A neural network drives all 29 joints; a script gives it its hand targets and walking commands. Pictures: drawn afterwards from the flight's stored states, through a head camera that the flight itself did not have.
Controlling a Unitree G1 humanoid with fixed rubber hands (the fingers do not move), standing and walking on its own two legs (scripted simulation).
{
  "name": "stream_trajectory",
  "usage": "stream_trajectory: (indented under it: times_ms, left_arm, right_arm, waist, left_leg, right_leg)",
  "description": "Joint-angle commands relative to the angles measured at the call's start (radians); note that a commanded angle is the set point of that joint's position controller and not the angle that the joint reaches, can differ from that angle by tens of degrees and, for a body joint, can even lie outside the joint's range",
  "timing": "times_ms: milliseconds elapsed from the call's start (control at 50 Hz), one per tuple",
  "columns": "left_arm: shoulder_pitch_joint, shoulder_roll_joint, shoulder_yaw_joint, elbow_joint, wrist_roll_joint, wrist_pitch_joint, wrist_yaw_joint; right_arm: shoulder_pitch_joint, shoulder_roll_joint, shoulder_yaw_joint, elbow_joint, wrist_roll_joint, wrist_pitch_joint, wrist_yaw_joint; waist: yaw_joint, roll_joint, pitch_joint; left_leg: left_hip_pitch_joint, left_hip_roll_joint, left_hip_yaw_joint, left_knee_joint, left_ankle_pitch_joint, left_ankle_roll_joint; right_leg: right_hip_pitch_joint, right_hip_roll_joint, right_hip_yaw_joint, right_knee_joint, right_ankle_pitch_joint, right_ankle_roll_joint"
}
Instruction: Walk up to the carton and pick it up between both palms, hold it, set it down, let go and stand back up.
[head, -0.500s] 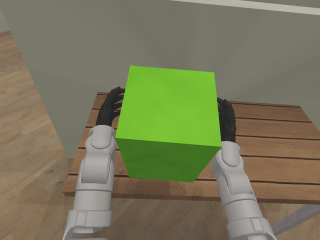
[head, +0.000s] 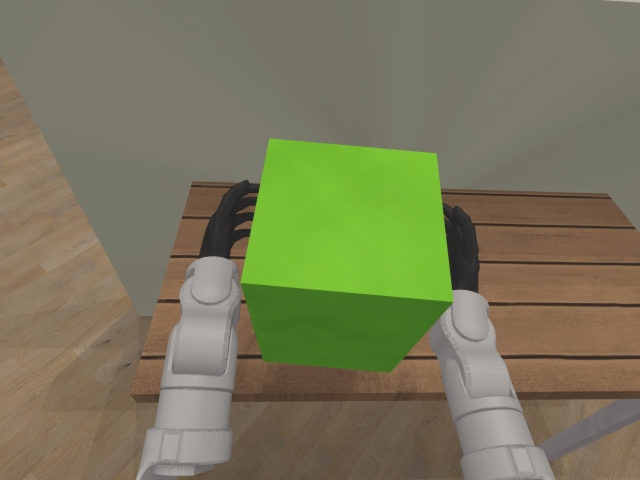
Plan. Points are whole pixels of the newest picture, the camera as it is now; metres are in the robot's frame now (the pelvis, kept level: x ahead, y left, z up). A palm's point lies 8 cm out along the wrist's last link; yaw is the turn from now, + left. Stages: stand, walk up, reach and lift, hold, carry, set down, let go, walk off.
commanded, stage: set down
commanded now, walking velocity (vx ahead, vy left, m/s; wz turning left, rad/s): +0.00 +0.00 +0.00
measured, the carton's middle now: (338, 271) +0.36 -0.04 +0.08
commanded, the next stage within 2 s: none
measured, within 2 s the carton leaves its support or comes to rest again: rests again in 1.60 s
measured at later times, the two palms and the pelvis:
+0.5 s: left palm (231, 253) +0.38 +0.10 +0.10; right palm (453, 279) +0.34 -0.18 +0.09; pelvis +0.00 -0.01 +0.00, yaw +1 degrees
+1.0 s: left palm (239, 256) +0.40 +0.09 +0.08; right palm (449, 282) +0.35 -0.18 +0.07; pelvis +0.00 -0.01 +0.00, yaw +1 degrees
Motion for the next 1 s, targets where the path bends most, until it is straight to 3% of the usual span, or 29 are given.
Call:
stream_trajectory:
  times_ms: [0,100,140,180,220,280,360,440,500,560,620,700,740,820,880,900,920,980]
  left_arm:
    - [-0.409,-0.387,-0.378,-0.091,-0.078,-0.058,-0.132]
    - [-0.418,-0.378,-0.351,-0.038,-0.075,-0.064,-0.132]
    - [-0.449,-0.378,-0.367,-0.058,-0.088,-0.081,-0.134]
    - [-0.44,-0.382,-0.34,-0.027,-0.079,-0.102,-0.135]
    - [-0.445,-0.377,-0.321,0.007,-0.069,-0.114,-0.14]
    - [-0.458,-0.391,-0.309,0.029,-0.073,-0.134,-0.149]
    - [-0.489,-0.401,-0.296,0.093,-0.054,-0.154,-0.148]
    - [-0.527,-0.386,-0.221,0.18,-0.046,-0.178,-0.159]
    - [-0.569,-0.402,-0.226,0.186,-0.037,-0.21,-0.154]
    - [-0.578,-0.425,-0.217,0.214,-0.031,-0.243,-0.148]
    - [-0.57,-0.428,-0.19,0.27,-0.012,-0.269,-0.149]
    - [-0.587,-0.429,-0.157,0.354,-0.003,-0.283,-0.155]
    - [-0.631,-0.434,-0.143,0.34,-0.001,-0.308,-0.15]
    - [-0.683,-0.448,-0.127,0.386,0.005,-0.369,-0.141]
    - [-0.671,-0.479,-0.11,0.444,0.029,-0.39,-0.135]
    - [-0.672,-0.468,-0.092,0.476,0.034,-0.395,-0.133]
    - [-0.667,-0.482,-0.078,0.502,0.043,-0.398,-0.131]
    - [-0.676,-0.491,-0.056,0.515,0.052,-0.422,-0.133]
  right_arm:
    - [-0.577,0.291,0.346,-0.215,-0.01,-0.061,0.102]
    - [-0.584,0.286,0.309,-0.177,-0.029,-0.055,0.124]
    - [-0.6,0.29,0.303,-0.195,-0.041,-0.068,0.123]
    - [-0.59,0.299,0.304,-0.196,-0.054,-0.079,0.118]
    - [-0.584,0.308,0.297,-0.153,-0.065,-0.082,0.118]
    - [-0.598,0.319,0.273,-0.125,-0.083,-0.097,0.118]
    - [-0.619,0.331,0.246,-0.078,-0.109,-0.105,0.132]
    - [-0.649,0.338,0.191,-0.006,-0.145,-0.102,0.138]
    - [-0.665,0.368,0.171,0.004,-0.172,-0.125,0.139]
    - [-0.662,0.396,0.171,0.043,-0.18,-0.147,0.133]
    - [-0.633,0.418,0.163,0.094,-0.204,-0.148,0.14]
    - [-0.675,0.419,0.129,0.112,-0.234,-0.152,0.144]
    - [-0.69,0.436,0.106,0.122,-0.243,-0.163,0.149]
    - [-0.712,0.47,0.093,0.151,-0.277,-0.192,0.158]
    - [-0.699,0.471,0.042,0.214,-0.323,-0.201,0.168]
    - [-0.7,0.473,0.041,0.228,-0.333,-0.201,0.171]
    - [-0.7,0.471,0.018,0.249,-0.34,-0.203,0.175]
    - [-0.69,0.498,0.001,0.28,-0.347,-0.207,0.172]
  waist:
    - [-0.01,0.068,-0.439]
    - [-0.005,0.073,-0.414]
    - [-0.022,0.066,-0.472]
    - [-0.005,0.047,-0.509]
    - [-0.014,0.062,-0.475]
    - [-0.02,0.037,-0.489]
    - [-0.021,0.07,-0.488]
    - [-0.009,0.042,-0.478]
    - [-0.024,0.062,-0.525]
    - [-0.02,0.077,-0.56]
    - [-0.026,0.059,-0.553]
    - [-0.014,0.058,-0.549]
    - [-0.014,0.059,-0.592]
    - [-0.013,0.058,-0.651]
    - [-0.029,0.077,-0.648]
    - [-0.013,0.066,-0.644]
    - [-0.02,0.075,-0.614]
    - [-0.026,0.087,-0.616]
  left_leg:
    - [0.06,0.028,-0.03,0.012,0.58,-0.111]
    - [0.039,0.03,-0.021,-0.001,0.501,-0.112]
    - [0.044,0.023,-0.026,0.016,0.519,-0.112]
    - [0.008,0.018,-0.019,0.001,0.515,-0.094]
    - [-0.03,0.013,-0.018,-0.005,0.498,-0.09]
    - [-0.04,0.019,-0.027,-0.018,0.437,-0.09]
    - [-0.029,0.017,-0.034,-0.014,0.438,-0.096]
    - [-0.092,0.017,-0.03,-0.055,0.296,-0.084]
    - [-0.085,0.013,-0.028,-0.034,0.386,-0.085]
    - [-0.088,0.012,-0.03,-0.024,0.45,-0.084]
    - [-0.102,0.008,-0.035,-0.031,0.464,-0.083]
    - [-0.144,0.012,-0.039,-0.044,0.378,-0.072]
    - [-0.153,0.012,-0.042,-0.061,0.353,-0.072]
    - [-0.168,0.011,-0.043,-0.051,0.419,-0.067]
    - [-0.11,0.013,-0.049,-0.049,0.435,-0.082]
    - [-0.114,0.016,-0.049,-0.045,0.431,-0.087]
    - [-0.107,0.015,-0.051,-0.041,0.428,-0.089]
    - [-0.128,0.012,-0.052,-0.047,0.429,-0.08]
  right_leg:
    - [0.166,0.024,0.001,0.088,0.504,0.024]
    - [0.135,0.027,-0.009,0.079,0.428,0.018]
    - [0.149,0.025,-0.007,0.084,0.464,0.019]
    - [0.183,0.022,-0.004,0.104,0.538,0.034]
    - [0.201,0.018,0.002,0.112,0.57,0.033]
    - [0.211,0.011,0.0,0.103,0.531,0.029]
    - [0.172,0.014,-0.003,0.098,0.529,0.027]
    - [0.179,0.006,-0.007,0.098,0.451,0.031]
    - [0.192,0.011,-0.009,0.111,0.551,0.034]
    - [0.202,0.013,-0.003,0.117,0.611,0.036]
    - [0.214,0.014,0.004,0.111,0.652,0.037]
    - [0.2,0.004,0.009,0.103,0.591,0.036]
    - [0.209,0.003,0.007,0.107,0.592,0.034]
    - [0.218,0.005,0.016,0.126,0.668,0.039]
    - [0.145,0.012,0.007,0.104,0.62,0.026]
    - [0.131,0.016,0.004,0.09,0.588,0.023]
    - [0.116,0.015,0.006,0.085,0.573,0.019]
    - [0.129,0.012,0.01,0.094,0.625,0.027]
